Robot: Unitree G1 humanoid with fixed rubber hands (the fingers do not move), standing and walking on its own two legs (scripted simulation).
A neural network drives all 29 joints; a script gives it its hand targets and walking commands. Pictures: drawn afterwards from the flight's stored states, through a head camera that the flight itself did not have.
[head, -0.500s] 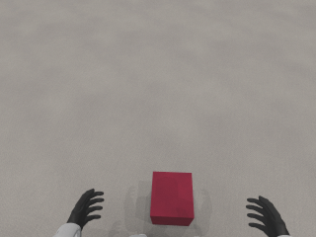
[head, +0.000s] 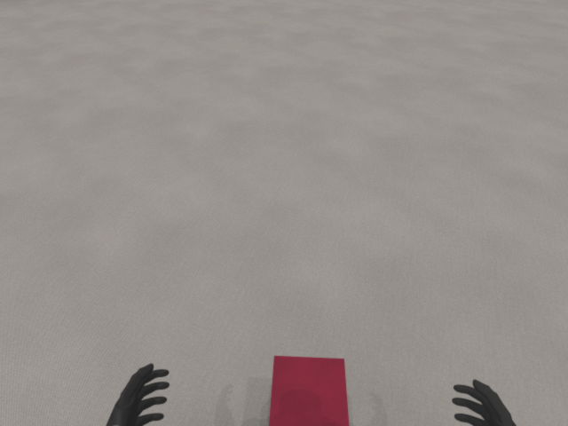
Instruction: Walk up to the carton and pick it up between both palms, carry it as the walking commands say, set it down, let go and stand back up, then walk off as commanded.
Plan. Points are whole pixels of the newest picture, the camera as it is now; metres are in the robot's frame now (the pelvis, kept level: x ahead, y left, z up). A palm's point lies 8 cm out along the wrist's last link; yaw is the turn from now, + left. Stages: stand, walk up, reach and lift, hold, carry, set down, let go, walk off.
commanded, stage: stand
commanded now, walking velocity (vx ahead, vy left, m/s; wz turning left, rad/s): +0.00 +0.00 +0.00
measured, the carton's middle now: (307, 412) +0.36 -0.01 -0.63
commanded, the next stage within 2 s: walk off in 1.68 s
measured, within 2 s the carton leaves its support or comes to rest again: neither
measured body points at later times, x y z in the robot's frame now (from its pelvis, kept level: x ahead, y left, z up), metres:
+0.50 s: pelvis +0.01 +0.00 +0.00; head -0.04 +0.00 +0.45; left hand +0.18 +0.28 -0.06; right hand +0.17 -0.26 -0.06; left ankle +0.00 +0.11 -0.72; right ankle +0.00 -0.11 -0.72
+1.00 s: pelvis +0.00 +0.00 +0.00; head -0.06 +0.00 +0.45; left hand +0.16 +0.28 -0.06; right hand +0.15 -0.27 -0.07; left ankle +0.00 +0.11 -0.72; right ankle +0.00 -0.11 -0.72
